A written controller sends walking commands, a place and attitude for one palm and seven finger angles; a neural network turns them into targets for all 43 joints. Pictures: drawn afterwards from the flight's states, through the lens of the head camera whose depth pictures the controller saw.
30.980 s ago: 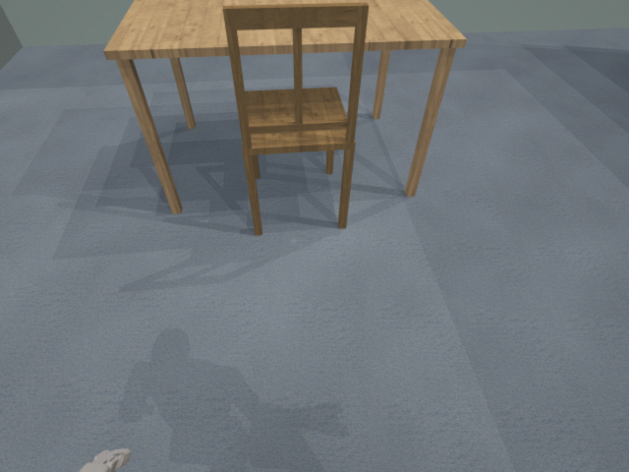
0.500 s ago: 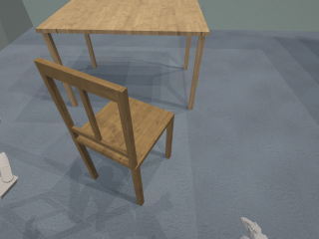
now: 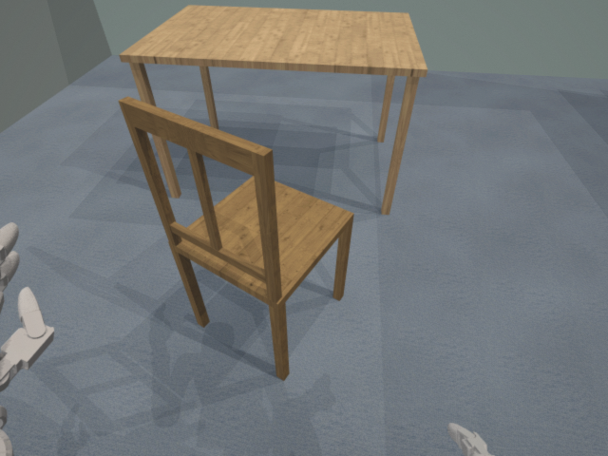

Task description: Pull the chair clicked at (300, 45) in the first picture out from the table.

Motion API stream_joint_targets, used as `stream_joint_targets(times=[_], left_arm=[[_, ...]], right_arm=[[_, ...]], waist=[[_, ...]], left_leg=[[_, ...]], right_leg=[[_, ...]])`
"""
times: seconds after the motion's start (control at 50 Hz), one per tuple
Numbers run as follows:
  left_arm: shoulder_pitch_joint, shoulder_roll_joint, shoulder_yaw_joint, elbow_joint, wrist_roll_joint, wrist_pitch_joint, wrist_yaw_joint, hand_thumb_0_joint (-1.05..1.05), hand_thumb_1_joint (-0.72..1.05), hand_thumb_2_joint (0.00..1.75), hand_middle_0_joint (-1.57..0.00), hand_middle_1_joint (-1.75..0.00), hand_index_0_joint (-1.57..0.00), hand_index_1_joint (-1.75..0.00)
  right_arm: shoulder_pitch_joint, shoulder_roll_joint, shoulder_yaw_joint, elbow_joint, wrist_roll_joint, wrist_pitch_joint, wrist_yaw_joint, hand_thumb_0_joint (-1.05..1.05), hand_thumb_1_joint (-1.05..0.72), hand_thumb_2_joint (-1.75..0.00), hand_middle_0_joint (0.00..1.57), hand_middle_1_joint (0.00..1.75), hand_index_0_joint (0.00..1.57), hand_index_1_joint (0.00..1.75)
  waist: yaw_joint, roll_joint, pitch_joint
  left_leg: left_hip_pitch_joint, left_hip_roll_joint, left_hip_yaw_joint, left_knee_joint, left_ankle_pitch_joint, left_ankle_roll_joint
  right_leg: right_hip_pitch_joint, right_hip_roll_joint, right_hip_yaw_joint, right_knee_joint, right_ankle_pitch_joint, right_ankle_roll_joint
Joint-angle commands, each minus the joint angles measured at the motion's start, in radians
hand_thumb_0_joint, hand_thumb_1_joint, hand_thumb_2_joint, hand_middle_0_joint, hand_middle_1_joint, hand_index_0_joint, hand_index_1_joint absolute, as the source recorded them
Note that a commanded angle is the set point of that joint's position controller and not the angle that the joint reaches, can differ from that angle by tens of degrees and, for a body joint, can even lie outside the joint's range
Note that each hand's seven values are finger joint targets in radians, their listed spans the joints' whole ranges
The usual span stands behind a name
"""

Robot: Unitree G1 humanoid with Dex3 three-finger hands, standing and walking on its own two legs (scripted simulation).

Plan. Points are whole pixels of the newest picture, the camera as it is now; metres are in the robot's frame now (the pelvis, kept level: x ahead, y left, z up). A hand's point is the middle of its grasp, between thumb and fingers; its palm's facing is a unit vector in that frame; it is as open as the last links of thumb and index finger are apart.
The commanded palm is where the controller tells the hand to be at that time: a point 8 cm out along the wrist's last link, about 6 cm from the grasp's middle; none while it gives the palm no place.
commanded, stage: stop stepping back and stand still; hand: left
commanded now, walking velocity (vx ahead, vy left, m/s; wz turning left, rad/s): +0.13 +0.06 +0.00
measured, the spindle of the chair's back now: (206, 203) +0.67 +0.28 -0.08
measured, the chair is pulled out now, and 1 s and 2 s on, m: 0.67 0.67 0.67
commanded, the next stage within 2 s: let the arm hang, fingers relaxed in 1.34 s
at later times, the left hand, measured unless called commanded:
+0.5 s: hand (91, 298) +0.24 +0.26 +0.14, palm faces +0.35 -0.82 -0.46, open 7.4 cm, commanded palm +0.18 +0.31 +0.18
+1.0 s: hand (89, 296) +0.23 +0.25 +0.16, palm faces +0.38 -0.80 -0.47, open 7.4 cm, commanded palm +0.18 +0.29 +0.18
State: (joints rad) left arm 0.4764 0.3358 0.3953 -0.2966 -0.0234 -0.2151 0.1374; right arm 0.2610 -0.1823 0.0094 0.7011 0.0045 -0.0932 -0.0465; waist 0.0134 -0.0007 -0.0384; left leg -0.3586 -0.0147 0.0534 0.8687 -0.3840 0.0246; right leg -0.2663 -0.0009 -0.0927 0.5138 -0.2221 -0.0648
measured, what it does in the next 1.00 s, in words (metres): steps on the spot: left foot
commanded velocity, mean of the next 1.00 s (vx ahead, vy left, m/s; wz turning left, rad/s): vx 0.01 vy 0.00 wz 0.00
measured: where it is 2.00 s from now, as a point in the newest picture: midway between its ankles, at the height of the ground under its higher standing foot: outside the picture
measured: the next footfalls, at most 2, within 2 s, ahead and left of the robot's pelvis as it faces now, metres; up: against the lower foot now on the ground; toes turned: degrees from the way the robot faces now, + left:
left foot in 0.10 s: +0.07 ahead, +0.11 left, +0.00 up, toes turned +4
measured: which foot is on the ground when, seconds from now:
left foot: up 0.00-0.08, down 0.10-1.00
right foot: down 0.00-1.00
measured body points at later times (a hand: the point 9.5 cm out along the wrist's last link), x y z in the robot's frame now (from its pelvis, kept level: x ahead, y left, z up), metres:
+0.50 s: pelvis +0.03 +0.01 +0.00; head +0.06 +0.02 +0.45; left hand +0.22 +0.30 +0.17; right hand +0.18 -0.22 -0.09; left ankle +0.03 +0.11 -0.74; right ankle +0.02 -0.10 -0.74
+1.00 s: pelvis +0.03 +0.00 +0.01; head +0.05 +0.00 +0.46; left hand +0.21 +0.29 +0.18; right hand +0.19 -0.24 -0.08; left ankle +0.03 +0.11 -0.74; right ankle +0.02 -0.10 -0.74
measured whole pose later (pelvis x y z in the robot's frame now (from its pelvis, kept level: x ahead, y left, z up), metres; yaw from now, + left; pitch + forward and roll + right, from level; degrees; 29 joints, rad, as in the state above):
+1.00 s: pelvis +0.03 +0.00 +0.01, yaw -1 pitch +0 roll +0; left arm 0.58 0.39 0.38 -0.49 -0.04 -0.19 0.16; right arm 0.21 -0.20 0.00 0.61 0.01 -0.09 -0.07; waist 0.01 0.00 0.05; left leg -0.19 0.03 0.09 0.44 -0.24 0.01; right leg -0.17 0.01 -0.08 0.41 -0.24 -0.03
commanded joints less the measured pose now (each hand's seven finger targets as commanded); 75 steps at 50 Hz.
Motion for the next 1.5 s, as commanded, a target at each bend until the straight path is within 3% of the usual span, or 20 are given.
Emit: stream_joint_targets(times=[0.0,0.04,0.08,0.1,0.14,0.2,0.24,0.3,0.36,0.42,0.48,0.56,0.68,0.76,0.9,1.16,1.4,1.42,1.44,1.48], left_arm=[[-0.115,0.292,0.105,-0.489,0.007,-0.080,0.041,0.00,0.90,0.90,-0.20,-0.30,-0.20,-0.30],[-0.083,0.302,0.114,-0.568,0.013,-0.093,0.053,0.00,0.90,0.90,-0.20,-0.30,-0.20,-0.30],[-0.072,0.291,0.126,-0.605,0.022,-0.099,0.060,0.00,0.90,0.90,-0.20,-0.30,-0.20,-0.30],[-0.045,0.311,0.145,-0.574,0.022,-0.087,0.063,0.00,0.90,0.90,-0.20,-0.30,-0.20,-0.30],[-0.036,0.318,0.187,-0.475,0.007,-0.081,0.057,0.00,0.90,0.90,-0.20,-0.30,-0.20,-0.30],[0.067,0.251,0.168,-0.278,-0.009,-0.050,0.043,0.00,0.90,0.90,-0.20,-0.30,-0.20,-0.30],[0.064,0.239,0.148,-0.237,-0.013,-0.052,0.029,0.00,0.90,0.90,-0.20,-0.30,-0.20,-0.30],[0.045,0.233,0.125,-0.236,-0.014,-0.061,0.018,0.00,0.90,0.90,-0.20,-0.30,-0.20,-0.30],[0.049,0.228,0.107,-0.345,-0.025,-0.057,0.020,0.00,0.90,0.90,-0.20,-0.30,-0.20,-0.30],[0.041,0.290,0.155,-0.487,-0.019,-0.073,0.040,0.00,0.90,0.90,-0.20,-0.30,-0.20,-0.30],[0.056,0.314,0.181,-0.544,-0.009,-0.079,0.055,0.00,0.90,0.90,-0.20,-0.30,-0.20,-0.30],[0.105,0.296,0.197,-0.460,-0.020,-0.071,0.055,0.00,0.90,0.90,-0.20,-0.30,-0.20,-0.30],[0.158,0.240,0.164,-0.299,-0.036,-0.056,0.037,0.00,0.90,0.90,-0.20,-0.30,-0.20,-0.30],[0.133,0.240,0.138,-0.321,-0.035,-0.051,0.036,0.00,0.90,0.90,-0.20,-0.30,-0.20,-0.30],[0.034,0.287,0.149,-0.459,-0.024,-0.052,0.055,0.00,0.90,0.90,-0.20,-0.30,-0.20,-0.30],[0.072,0.228,0.115,-0.328,-0.027,-0.033,0.046,0.00,0.90,0.90,-0.20,-0.30,-0.20,-0.30],[0.066,0.253,0.139,-0.380,-0.025,-0.042,0.053,0.00,0.90,0.90,-0.20,-0.30,-0.20,-0.30],[0.005,0.031,-0.295,0.403,0.061,0.107,-0.093,0.00,0.90,0.90,-0.20,-0.30,-0.20,-0.30],[0.015,-0.033,-0.278,0.449,0.062,0.198,-0.119,0.00,0.90,0.90,-0.20,-0.30,-0.20,-0.30],[-0.020,-0.058,-0.299,0.477,0.055,0.229,-0.125,0.00,0.90,0.90,-0.20,-0.30,-0.20,-0.30]], right_arm=[[-0.142,-0.116,-0.031,-0.211,-0.016,-0.092,-0.035,0.00,-0.90,-0.90,0.20,0.30,0.20,0.30],[-0.104,-0.121,-0.029,-0.225,-0.027,-0.109,-0.047,0.00,-0.90,-0.90,0.20,0.30,0.20,0.30],[-0.106,-0.141,-0.038,-0.242,-0.029,-0.109,-0.040,0.00,-0.90,-0.90,0.20,0.30,0.20,0.30],[-0.095,-0.114,-0.045,-0.252,-0.018,-0.112,-0.042,0.00,-0.90,-0.90,0.20,0.30,0.20,0.30],[-0.092,-0.103,-0.045,-0.213,-0.005,-0.117,-0.032,0.00,-0.90,-0.90,0.20,0.30,0.20,0.30],[-0.092,-0.123,-0.045,-0.207,0.015,-0.110,-0.022,0.00,-0.90,-0.90,0.20,0.30,0.20,0.30],[-0.095,-0.139,-0.044,-0.203,0.018,-0.100,-0.021,0.00,-0.90,-0.90,0.20,0.30,0.20,0.30],[-0.106,-0.138,-0.050,-0.205,0.012,-0.100,-0.018,0.00,-0.90,-0.90,0.20,0.30,0.20,0.30],[-0.095,-0.143,-0.069,-0.205,0.015,-0.103,-0.010,0.00,-0.90,-0.90,0.20,0.30,0.20,0.30],[-0.118,-0.135,-0.056,-0.218,0.005,-0.108,-0.019,0.00,-0.90,-0.90,0.20,0.30,0.20,0.30],[-0.130,-0.121,-0.049,-0.227,0.005,-0.105,-0.023,0.00,-0.90,-0.90,0.20,0.30,0.20,0.30],[-0.117,-0.121,-0.053,-0.232,0.011,-0.089,-0.024,0.00,-0.90,-0.90,0.20,0.30,0.20,0.30],[-0.112,-0.132,-0.063,-0.229,0.022,-0.058,-0.017,0.00,-0.90,-0.90,0.20,0.30,0.20,0.30],[-0.125,-0.136,-0.062,-0.239,0.020,-0.052,-0.021,0.00,-0.90,-0.90,0.20,0.30,0.20,0.30],[-0.146,-0.135,-0.055,-0.250,0.010,-0.058,-0.033,0.00,-0.90,-0.90,0.20,0.30,0.20,0.30],[-0.138,-0.137,-0.053,-0.249,0.015,-0.054,-0.023,0.00,-0.90,-0.90,0.20,0.30,0.20,0.30],[-0.137,-0.131,-0.051,-0.249,0.010,-0.069,-0.030,0.00,-0.90,-0.90,0.20,0.30,0.20,0.30],[-0.130,-0.265,-0.081,-0.021,0.015,-0.111,0.061,0.00,-0.90,-0.90,0.20,0.30,0.20,0.30],[-0.033,-0.189,-0.079,0.007,-0.002,-0.041,0.060,0.00,-0.90,-0.90,0.20,0.30,0.20,0.30],[-0.049,-0.175,-0.063,-0.003,-0.015,-0.002,0.053,0.00,-0.90,-0.90,0.20,0.30,0.20,0.30]], waist=[[-0.026,-0.081,0.013],[-0.028,0.098,-0.012],[-0.011,0.394,-0.007],[-0.017,0.378,-0.019],[-0.029,0.248,0.000],[-0.022,0.146,0.037],[-0.027,0.092,0.063],[-0.038,-0.005,0.038],[-0.036,-0.104,-0.044],[-0.027,0.026,-0.093],[-0.015,0.152,-0.124],[-0.023,0.140,-0.099],[-0.036,0.001,-0.062],[-0.033,-0.016,-0.067],[-0.022,0.093,-0.045],[-0.022,0.009,-0.004],[-0.017,0.067,-0.023],[-0.077,0.069,0.084],[-0.058,0.075,-0.003],[-0.039,0.101,-0.006]], left_leg=[[0.208,0.010,0.038,-0.350,0.015,0.030],[0.266,0.021,0.011,-0.514,-0.042,0.043],[0.233,0.246,-0.309,-0.688,-0.238,0.125],[0.180,0.311,-0.321,-0.674,-0.096,0.154],[0.143,0.295,-0.308,-0.662,-0.036,0.146],[0.094,0.236,-0.164,-0.581,0.119,0.097],[0.039,0.218,-0.157,-0.530,0.173,0.073],[-0.005,0.141,-0.110,-0.449,0.150,0.024],[0.118,0.091,-0.058,-0.416,0.185,0.005],[0.197,0.113,-0.065,-0.466,0.381,0.007],[0.272,0.146,-0.082,-0.452,0.593,0.008],[0.255,0.148,-0.073,-0.450,0.595,-0.004],[0.204,0.139,-0.062,-0.456,0.482,-0.006],[0.198,0.131,-0.057,-0.464,0.425,-0.001],[0.211,0.124,-0.066,-0.491,0.335,0.005],[0.165,0.126,-0.077,-0.534,0.210,0.009],[0.169,0.134,-0.089,-0.549,0.249,0.007],[0.063,0.149,-0.122,-0.397,0.442,0.015],[0.087,0.168,-0.111,-0.429,0.473,0.016],[0.011,0.207,-0.176,-0.471,0.322,0.052]], right_leg=[[-0.137,-0.233,0.249,-0.342,-0.397,-0.044],[-0.116,-0.176,0.227,-0.220,-0.402,-0.019],[-0.174,-0.006,0.088,0.155,-0.308,0.035],[-0.144,0.006,0.033,0.322,-0.291,0.058],[-0.149,-0.015,0.076,0.390,-0.260,0.065],[-0.028,-0.025,0.013,0.097,-0.201,0.072],[0.069,-0.016,0.002,-0.077,-0.063,0.077],[0.166,-0.092,0.122,-0.167,0.147,0.043],[0.119,-0.144,0.213,-0.153,0.174,0.007],[0.158,-0.126,0.165,-0.084,0.341,0.021],[0.150,-0.085,0.107,-0.033,0.362,0.042],[0.159,-0.077,0.093,-0.053,0.350,0.042],[0.164,-0.097,0.119,-0.102,0.389,0.045],[0.167,-0.109,0.137,-0.121,0.380,0.047],[0.140,-0.107,0.160,-0.155,0.268,0.043],[0.128,-0.089,0.156,-0.203,0.126,0.052],[0.155,-0.078,0.136,-0.175,0.157,0.053],[-0.008,-0.103,0.038,0.024,0.246,0.046],[-0.005,-0.087,0.068,0.034,0.132,0.052],[-0.021,-0.063,0.066,0.095,-0.106,0.058]])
